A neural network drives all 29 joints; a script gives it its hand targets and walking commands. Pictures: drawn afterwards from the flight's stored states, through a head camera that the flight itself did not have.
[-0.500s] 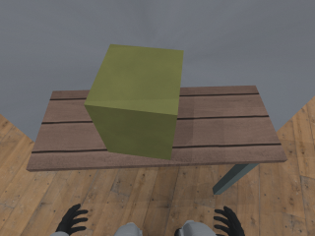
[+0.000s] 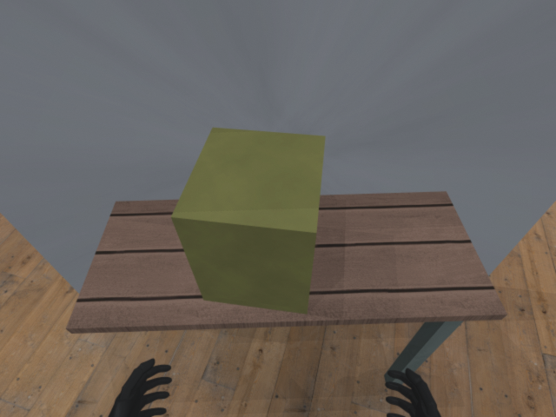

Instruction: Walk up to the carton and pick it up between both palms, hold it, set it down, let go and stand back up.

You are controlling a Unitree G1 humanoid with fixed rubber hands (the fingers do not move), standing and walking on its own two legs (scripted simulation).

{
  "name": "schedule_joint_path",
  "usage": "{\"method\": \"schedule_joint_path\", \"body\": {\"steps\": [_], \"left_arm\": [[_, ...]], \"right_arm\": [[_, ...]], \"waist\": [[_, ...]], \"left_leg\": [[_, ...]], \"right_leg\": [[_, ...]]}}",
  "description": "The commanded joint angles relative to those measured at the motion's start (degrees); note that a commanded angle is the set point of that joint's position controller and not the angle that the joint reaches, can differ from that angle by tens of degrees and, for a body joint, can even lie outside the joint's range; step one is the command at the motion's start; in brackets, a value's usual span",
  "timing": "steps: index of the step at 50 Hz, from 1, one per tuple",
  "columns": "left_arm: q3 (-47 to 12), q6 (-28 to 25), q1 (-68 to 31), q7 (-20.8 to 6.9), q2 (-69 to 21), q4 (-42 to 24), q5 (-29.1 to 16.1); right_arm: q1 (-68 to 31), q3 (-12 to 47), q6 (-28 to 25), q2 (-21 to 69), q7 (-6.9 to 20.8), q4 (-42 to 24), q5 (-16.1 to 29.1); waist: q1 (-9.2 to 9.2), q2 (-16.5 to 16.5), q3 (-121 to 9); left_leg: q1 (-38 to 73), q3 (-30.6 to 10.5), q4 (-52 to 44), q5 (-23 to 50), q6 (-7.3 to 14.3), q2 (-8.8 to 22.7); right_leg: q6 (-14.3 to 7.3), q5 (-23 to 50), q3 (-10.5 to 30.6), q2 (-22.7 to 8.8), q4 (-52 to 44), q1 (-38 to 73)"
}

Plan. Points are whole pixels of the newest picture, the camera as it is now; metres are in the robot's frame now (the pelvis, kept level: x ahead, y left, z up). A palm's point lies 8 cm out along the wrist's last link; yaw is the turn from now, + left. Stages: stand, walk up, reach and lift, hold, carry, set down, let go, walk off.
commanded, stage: reach and lift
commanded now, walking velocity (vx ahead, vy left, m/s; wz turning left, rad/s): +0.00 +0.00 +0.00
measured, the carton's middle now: (260, 223) +0.44 +0.06 -0.01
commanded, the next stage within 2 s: none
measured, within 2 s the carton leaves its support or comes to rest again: neither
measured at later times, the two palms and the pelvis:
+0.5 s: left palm (112, 384) +0.18 +0.27 -0.05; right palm (401, 384) +0.18 -0.14 -0.04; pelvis +0.04 +0.03 +0.01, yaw +1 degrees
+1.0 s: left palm (108, 358) +0.21 +0.27 -0.02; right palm (387, 349) +0.22 -0.13 -0.02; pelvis +0.03 +0.04 +0.00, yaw +2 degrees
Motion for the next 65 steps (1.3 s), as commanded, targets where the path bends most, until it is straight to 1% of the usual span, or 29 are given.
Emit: {"method": "schedule_joint_path", "body": {"steps": [1,3,6,9,13,18,24,29,33,37,41,45,47,49,54,61,65], "left_arm": [[2.09,-5.59,-9.71,0.35,11.42,-12.24,-3.36],[1.77,-5.55,-9.05,0.36,11.78,-12.76,-4.26],[1.63,-5.73,-6.98,0.11,12.05,-13.59,-4.5],[1.58,-6.67,-4.69,-0.22,12.18,-14.46,-4.34],[1.54,-8.84,-2.13,-0.59,12.04,-16.16,-4.1],[0.81,-12.3,0.07,-0.58,11.43,-19.01,-4.26],[-0.93,-17.32,1.44,0.04,10.04,-21.39,-4.92],[-2.5,-21.53,1.84,0.52,9.17,-21.64,-5.58],[-3.29,-24.22,1.53,0.75,8.84,-21.07,-6.04],[-3.67,-26.07,0.37,0.84,8.76,-20.28,-6.47],[-3.82,-27.3,-1.71,0.85,8.81,-19.51,-6.9],[-4.52,-26.44,-5.8,1.3,9.01,-19.03,-7.94],[-5.13,-24.98,-8.51,1.91,9.16,-19.26,-8.76],[-5.62,-23.42,-10.72,2.68,9.37,-20.09,-9.68],[-5.49,-20.22,-14.76,3.64,10.31,-21.6,-11.12],[-3.87,-13.04,-20.85,3.39,10.99,-23.82,-12.35],[-2.49,-9.01,-24.59,3.1,11.12,-25.5,-12.4]], "right_arm": [[-4.31,-0.3,-5.23,0.57,-0.93,-11.29,-0.88],[-3.56,-0.23,-6.12,1.5,-1.54,-10.86,-1.28],[-2.53,-0.14,-7.57,2.06,-2.34,-10.09,-1.08],[-1.91,-0.16,-9.39,1.99,-2.75,-9.38,-0.39],[-1.45,-0.31,-12.46,1.38,-2.72,-8.97,0.62],[-1.23,-0.88,-16.45,0.56,-2.18,-8.93,1.7],[-1.87,-2.1,-20.88,-0.33,-1.05,-7.76,2.87],[-3.51,-3.17,-24.38,-1.11,-0.3,-5.57,3.67],[-5.41,-3.77,-26.82,-1.6,-0.04,-3.79,4.09],[-7.64,-4.11,-28.58,-1.74,-0.09,-2.53,4.27],[-10.19,-4.21,-29.62,-1.56,-0.35,-1.82,4.3],[-14.2,-4.81,-27.96,-2.0,-0.77,-2.21,3.71],[-16.58,-5.12,-25.61,-2.49,-1.03,-3.34,3.35],[-18.43,-5.11,-22.99,-2.67,-1.28,-5.32,3.21],[-21.43,-4.41,-17.3,-2.99,-1.97,-9.84,3.77],[-25.62,-4.22,-9.01,-3.15,-3.92,-16.3,4.33],[-28.02,-4.37,-4.98,-3.29,-4.81,-19.82,4.88]], "waist": [[-0.76,1.43,-5.62],[-0.83,0.45,-5.57],[-0.59,1.23,-6.06],[-0.18,2.75,-6.79],[0.45,4.75,-7.61],[0.93,6.4,-8.3],[0.88,7.07,-8.98],[0.65,7.05,-9.79],[0.61,6.8,-10.22],[0.71,6.53,-10.19],[0.81,6.48,-9.82],[0.38,6.66,-9.04],[0.01,6.62,-8.74],[-0.12,6.33,-8.92],[0.02,6.35,-10.76],[0.56,5.77,-12.52],[0.49,5.4,-14.29]], "left_leg": [[-4.02,2.55,-7.79,-4.31,3.25,0.1],[1.25,1.98,-6.58,-1.58,2.01,-0.83],[3.75,1.45,-6.61,2.24,0.98,-1.22],[4.38,1.02,-6.84,6.23,0.07,-1.37],[5.45,0.47,-6.39,12.08,-1.17,-1.61],[6.38,-0.42,-5.82,18.33,-2.3,-1.61],[7.07,-1.62,-5.45,23.87,-3.23,-1.24],[7.16,-2.63,-5.01,26.9,-3.82,-0.93],[6.67,-3.3,-4.66,27.99,-4.12,-0.84],[5.5,-3.64,-4.49,27.33,-4.19,-0.89],[3.84,-3.7,-4.5,25.06,-4.09,-1.0],[1.28,-3.61,-5.85,19.08,-3.61,-0.61],[-0.32,-3.58,-7.11,15.09,-3.23,-0.23],[-1.62,-3.47,-8.01,12.69,-2.89,-0.02],[-1.7,-3.11,-8.17,14.11,-2.7,-0.1],[-0.84,-2.58,-8.51,15.04,-2.1,-0.09],[0.18,-2.21,-8.34,16.57,-1.97,-0.11]], "right_leg": [[0.38,-2.37,0.08,-3.36,-9.2,-0.88],[0.3,-2.03,0.79,-4.67,-11.26,-5.31],[0.63,1.97,0.75,-5.06,-11.93,-4.87],[0.71,6.29,0.29,-4.65,-11.62,-2.32],[0.36,9.56,-0.24,-3.77,-11.41,-0.55],[-0.63,11.36,-0.58,-2.55,-11.4,0.34],[-1.96,12.1,-0.79,-1.12,-11.25,1.2],[-2.62,12.21,-0.75,-0.23,-10.8,2.16],[-2.78,12.05,-0.62,0.12,-10.35,2.99],[-2.8,11.36,-0.48,0.2,-9.9,3.65],[-2.84,9.86,-0.35,0.1,-9.44,3.99],[-3.32,6.01,-0.13,-0.23,-9.26,4.75],[-3.58,4.23,0.12,-0.52,-9.23,5.73],[-3.62,3.89,0.43,-0.79,-9.07,6.81],[-3.38,6.26,0.97,-1.21,-8.75,8.19],[-2.8,7.53,1.16,-1.7,-9.41,7.96],[-2.28,8.88,0.86,-1.72,-9.69,7.89]]}}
